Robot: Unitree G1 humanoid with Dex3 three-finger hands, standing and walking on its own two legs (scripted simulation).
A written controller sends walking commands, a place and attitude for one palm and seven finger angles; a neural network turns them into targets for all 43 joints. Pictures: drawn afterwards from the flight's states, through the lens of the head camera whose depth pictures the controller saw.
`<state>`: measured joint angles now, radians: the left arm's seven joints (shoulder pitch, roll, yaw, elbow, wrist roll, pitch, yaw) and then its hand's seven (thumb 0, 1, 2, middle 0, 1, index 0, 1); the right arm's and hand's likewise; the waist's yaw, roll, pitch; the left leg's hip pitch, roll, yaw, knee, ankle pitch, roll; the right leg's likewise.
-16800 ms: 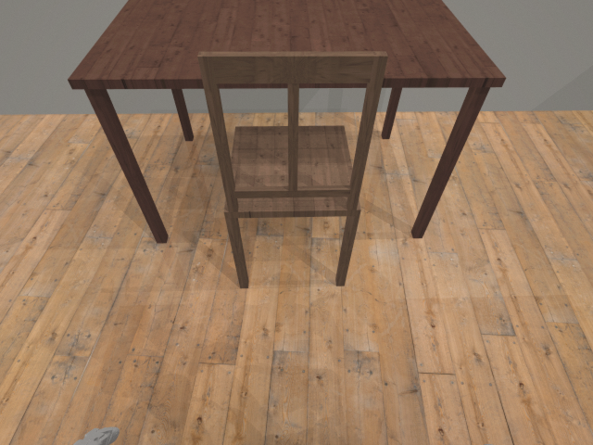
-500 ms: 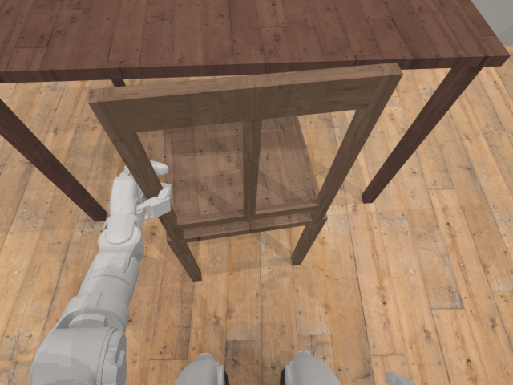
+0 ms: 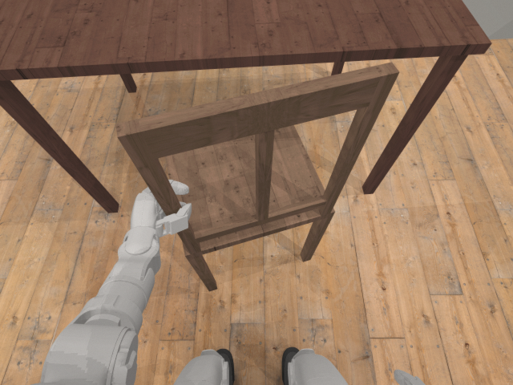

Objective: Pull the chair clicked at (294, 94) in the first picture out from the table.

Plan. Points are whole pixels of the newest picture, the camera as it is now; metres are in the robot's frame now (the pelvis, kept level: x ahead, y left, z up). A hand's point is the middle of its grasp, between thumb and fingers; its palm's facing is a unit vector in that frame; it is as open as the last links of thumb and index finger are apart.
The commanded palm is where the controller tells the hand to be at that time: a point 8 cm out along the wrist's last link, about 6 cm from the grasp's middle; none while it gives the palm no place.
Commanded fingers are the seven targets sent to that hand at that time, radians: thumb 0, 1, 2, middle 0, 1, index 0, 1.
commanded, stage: step backward, pulling the chair out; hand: left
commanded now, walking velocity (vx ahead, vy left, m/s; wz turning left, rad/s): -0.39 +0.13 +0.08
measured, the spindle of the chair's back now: (263, 181) +0.46 -0.02 -0.06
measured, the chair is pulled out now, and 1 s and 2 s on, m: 0.09 0.23 0.45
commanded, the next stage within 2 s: stop walking, hand still on the chair in 1.92 s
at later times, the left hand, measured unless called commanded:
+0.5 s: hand (167, 264) +0.30 +0.15 -0.06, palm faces +0.04 -0.98 -0.17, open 5.9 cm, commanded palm +0.31 +0.19 -0.06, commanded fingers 0.00 0.90 0.90 -0.50 -1.45 -0.50 -1.45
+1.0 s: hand (164, 303) +0.24 +0.15 -0.06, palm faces +0.06 -0.98 -0.21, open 5.9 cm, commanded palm +0.25 +0.19 -0.06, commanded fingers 0.00 0.90 0.90 -0.50 -1.45 -0.50 -1.45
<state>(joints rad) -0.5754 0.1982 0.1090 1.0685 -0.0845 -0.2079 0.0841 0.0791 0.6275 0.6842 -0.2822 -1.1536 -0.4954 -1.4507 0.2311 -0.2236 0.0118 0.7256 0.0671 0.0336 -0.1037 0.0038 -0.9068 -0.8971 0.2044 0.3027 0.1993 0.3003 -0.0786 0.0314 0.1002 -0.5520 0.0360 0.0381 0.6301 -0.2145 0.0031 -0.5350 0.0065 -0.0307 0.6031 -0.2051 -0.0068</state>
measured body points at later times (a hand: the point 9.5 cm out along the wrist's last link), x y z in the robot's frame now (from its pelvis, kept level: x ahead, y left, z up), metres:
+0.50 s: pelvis -0.06 +0.00 +0.00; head +0.02 +0.01 +0.44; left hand +0.30 +0.20 -0.04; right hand +0.05 -0.23 -0.13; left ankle +0.06 +0.12 -0.72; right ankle -0.03 -0.14 -0.72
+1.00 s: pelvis -0.13 -0.01 +0.00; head -0.04 -0.01 +0.43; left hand +0.23 +0.20 -0.04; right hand -0.01 -0.27 -0.13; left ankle -0.11 +0.16 -0.72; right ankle -0.02 -0.14 -0.72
